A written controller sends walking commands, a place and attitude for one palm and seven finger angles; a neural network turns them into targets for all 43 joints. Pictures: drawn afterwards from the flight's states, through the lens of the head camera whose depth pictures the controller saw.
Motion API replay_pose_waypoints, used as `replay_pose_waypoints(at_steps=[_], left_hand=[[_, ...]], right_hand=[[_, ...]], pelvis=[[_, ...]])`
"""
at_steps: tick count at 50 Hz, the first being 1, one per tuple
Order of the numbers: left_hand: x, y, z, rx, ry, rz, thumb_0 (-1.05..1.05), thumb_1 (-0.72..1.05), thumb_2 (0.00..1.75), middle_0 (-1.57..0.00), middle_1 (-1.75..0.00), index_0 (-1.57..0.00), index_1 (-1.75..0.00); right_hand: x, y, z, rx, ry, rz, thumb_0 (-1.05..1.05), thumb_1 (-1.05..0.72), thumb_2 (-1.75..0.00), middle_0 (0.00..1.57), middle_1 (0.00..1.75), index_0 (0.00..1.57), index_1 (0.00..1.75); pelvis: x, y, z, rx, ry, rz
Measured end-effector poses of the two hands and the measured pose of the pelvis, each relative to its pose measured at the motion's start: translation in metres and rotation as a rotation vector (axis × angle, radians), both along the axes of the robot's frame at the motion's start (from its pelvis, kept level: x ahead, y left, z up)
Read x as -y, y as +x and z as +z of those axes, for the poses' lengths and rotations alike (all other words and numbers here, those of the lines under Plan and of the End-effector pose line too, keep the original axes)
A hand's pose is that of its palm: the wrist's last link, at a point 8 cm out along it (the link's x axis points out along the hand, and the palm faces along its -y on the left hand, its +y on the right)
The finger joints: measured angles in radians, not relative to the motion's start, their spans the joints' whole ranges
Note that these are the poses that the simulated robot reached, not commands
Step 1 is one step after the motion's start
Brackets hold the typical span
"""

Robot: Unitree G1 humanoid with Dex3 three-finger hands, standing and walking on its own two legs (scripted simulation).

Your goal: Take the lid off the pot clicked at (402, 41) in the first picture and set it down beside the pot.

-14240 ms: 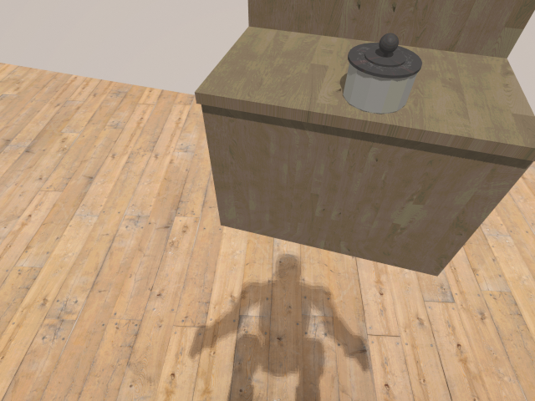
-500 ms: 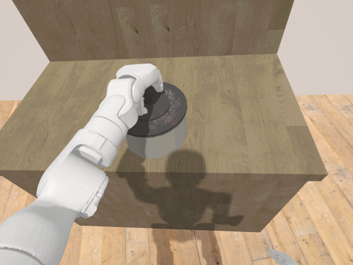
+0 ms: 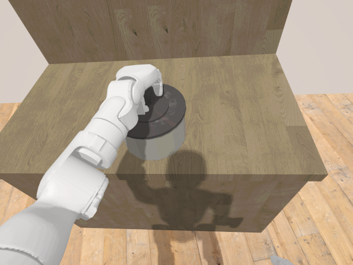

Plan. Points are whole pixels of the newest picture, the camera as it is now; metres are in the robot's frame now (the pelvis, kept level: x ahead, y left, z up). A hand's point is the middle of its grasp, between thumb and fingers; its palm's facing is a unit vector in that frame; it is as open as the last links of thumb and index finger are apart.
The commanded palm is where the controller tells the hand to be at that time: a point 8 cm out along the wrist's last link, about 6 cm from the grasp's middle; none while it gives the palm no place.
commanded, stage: close the fingers and squeeze the knob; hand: left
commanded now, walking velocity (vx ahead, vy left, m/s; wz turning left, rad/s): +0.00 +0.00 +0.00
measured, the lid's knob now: (145, 96) +0.50 +0.07 +0.11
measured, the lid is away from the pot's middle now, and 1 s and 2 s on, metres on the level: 0.00 0.00 0.01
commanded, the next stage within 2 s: lift the lid straight up in 1.04 s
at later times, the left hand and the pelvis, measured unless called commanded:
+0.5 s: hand (140, 99) +0.47 +0.07 +0.13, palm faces -0.33 -0.03 -0.94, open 7.6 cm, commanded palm +0.46 +0.08 +0.19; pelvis +0.00 +0.00 +0.00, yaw +0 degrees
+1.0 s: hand (140, 99) +0.47 +0.07 +0.13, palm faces -0.32 -0.02 -0.95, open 7.5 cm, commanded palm +0.45 +0.08 +0.19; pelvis +0.00 +0.00 +0.00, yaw +0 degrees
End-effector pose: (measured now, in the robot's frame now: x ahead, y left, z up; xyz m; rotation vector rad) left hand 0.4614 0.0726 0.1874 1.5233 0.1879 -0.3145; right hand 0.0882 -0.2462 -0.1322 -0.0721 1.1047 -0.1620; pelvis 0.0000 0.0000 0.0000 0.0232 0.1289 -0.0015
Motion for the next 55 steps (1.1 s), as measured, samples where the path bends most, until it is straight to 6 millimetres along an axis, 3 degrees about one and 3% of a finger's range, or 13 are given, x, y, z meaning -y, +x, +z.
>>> replay_pose_waypoints(at_steps=[13, 26, 37, 55], left_hand=[[-0.001, -0.002, -0.001, -0.008, -0.001, -0.004, 0.0, 0.16, 0.93, -0.64, -0.92, -0.66, -0.92], [-0.005, 0.004, -0.002, -0.011, -0.01, 0.001, -0.01, 0.22, 0.71, -0.69, -0.95, -0.69, -0.95], [-0.006, 0.004, -0.002, -0.007, -0.016, -0.006, -0.01, 0.22, 0.71, -0.7, -0.95, -0.7, -0.95], [-0.005, 0.003, -0.003, -0.003, -0.001, -0.003, -0.01, 0.22, 0.73, -0.69, -0.95, -0.69, -0.96]], right_hand=[[0.002, 0.013, 0.006, 0.041, -0.018, 0.01, 0.01, -0.91, -0.9, 0.2, 0.3, 0.2, 0.3], [0.005, -0.002, 0.004, 0.004, -0.031, -0.011, 0.01, -0.91, -0.9, 0.2, 0.3, 0.2, 0.3], [0.003, -0.012, 0.003, -0.013, -0.028, -0.025, 0.01, -0.91, -0.9, 0.2, 0.3, 0.2, 0.3], [0.0, 0.0, 0.004, 0.01, -0.018, -0.008, 0.01, -0.91, -0.9, 0.2, 0.3, 0.2, 0.3]], pelvis=[[0.001, -0.002, 0.0, 0.004, 0.001, 0.002], [0.0, -0.003, 0.0, -0.002, -0.001, -0.005], [-0.002, -0.002, 0.0, -0.003, -0.002, -0.009], [-0.003, -0.001, 0.0, -0.004, -0.002, -0.004]])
